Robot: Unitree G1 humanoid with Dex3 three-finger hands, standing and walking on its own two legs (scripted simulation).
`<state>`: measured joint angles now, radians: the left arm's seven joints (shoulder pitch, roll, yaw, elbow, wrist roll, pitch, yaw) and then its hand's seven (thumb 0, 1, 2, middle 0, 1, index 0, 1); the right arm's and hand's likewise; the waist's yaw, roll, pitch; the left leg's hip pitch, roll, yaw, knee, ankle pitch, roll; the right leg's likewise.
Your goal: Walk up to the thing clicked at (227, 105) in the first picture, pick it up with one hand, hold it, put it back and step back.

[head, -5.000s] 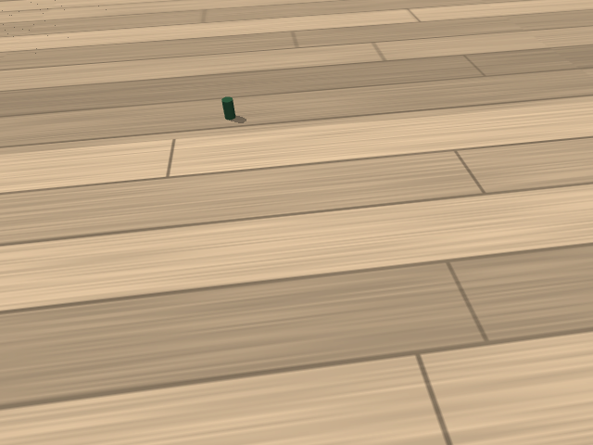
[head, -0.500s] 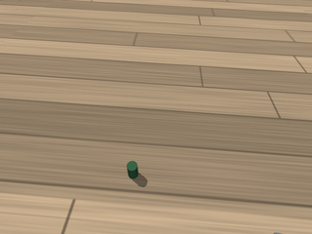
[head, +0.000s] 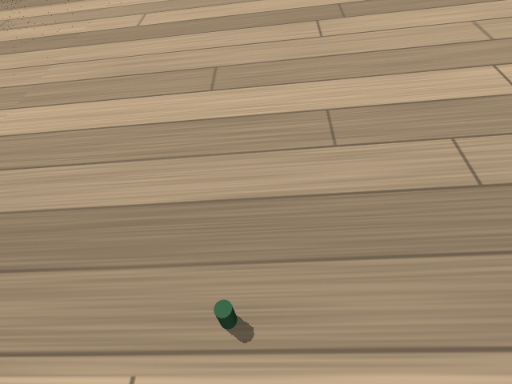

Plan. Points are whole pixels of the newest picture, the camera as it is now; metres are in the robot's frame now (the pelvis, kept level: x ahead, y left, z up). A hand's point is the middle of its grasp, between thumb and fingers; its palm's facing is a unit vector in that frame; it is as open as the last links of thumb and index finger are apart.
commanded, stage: walk up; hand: left
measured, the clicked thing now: (225, 314) +0.49 +0.22 -0.70
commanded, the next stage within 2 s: stand in 1.76 s
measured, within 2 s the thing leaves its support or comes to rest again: neither
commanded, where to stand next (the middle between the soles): +0.13 +0.01 m, yaw -1 degrees
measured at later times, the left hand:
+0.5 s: hand out of the picture +0.09 +0.28 -0.16, palm faces +0.01 -0.95 -0.32, open 7.3 cm
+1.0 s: hand out of the picture +0.11 +0.28 -0.13, palm faces +0.04 -0.94 -0.35, open 7.4 cm
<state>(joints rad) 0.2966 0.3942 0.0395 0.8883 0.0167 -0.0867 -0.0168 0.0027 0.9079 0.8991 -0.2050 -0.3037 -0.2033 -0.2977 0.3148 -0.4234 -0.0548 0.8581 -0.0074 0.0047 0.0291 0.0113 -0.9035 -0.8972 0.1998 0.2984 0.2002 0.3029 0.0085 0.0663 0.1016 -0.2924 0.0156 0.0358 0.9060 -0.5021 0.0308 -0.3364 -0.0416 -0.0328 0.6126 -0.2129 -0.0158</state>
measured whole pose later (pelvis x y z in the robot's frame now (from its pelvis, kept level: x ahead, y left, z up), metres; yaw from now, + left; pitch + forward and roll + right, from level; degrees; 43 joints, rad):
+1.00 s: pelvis +0.05 +0.02 +0.02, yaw +2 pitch -3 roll +0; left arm 0.10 0.35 0.00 1.16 0.00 -0.02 -0.01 0.00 0.91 0.90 -0.20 -0.30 -0.20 -0.30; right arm 0.06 -0.36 -0.01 1.14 0.01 0.00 0.02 0.01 -0.90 -0.90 0.20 0.30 0.20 0.30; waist 0.02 0.03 0.06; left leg -0.18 0.04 -0.01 0.38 -0.15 -0.03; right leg -0.15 -0.04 -0.04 0.37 -0.17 0.02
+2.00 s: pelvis +0.07 +0.02 +0.02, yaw +2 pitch -2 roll +0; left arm 0.11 0.35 0.01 1.16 0.01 -0.01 -0.01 0.00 0.91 0.90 -0.20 -0.30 -0.20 -0.30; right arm 0.08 -0.35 0.00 1.14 -0.01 0.00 0.01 0.01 -0.90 -0.90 0.20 0.30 0.20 0.30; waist 0.01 0.00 0.05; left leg -0.14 0.03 -0.01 0.33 -0.15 -0.03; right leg -0.12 -0.04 -0.05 0.33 -0.18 0.03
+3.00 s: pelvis +0.09 +0.02 +0.02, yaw +2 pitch -2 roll +0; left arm 0.11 0.35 0.01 1.14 0.01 -0.01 -0.01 0.00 0.91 0.90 -0.21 -0.30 -0.20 -0.30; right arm 0.10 -0.35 0.00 1.13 -0.01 0.00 0.00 0.01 -0.90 -0.90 0.20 0.30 0.20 0.30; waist 0.01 0.00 0.05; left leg -0.11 0.04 -0.01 0.32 -0.17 -0.04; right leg -0.09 -0.04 -0.05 0.31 -0.19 0.02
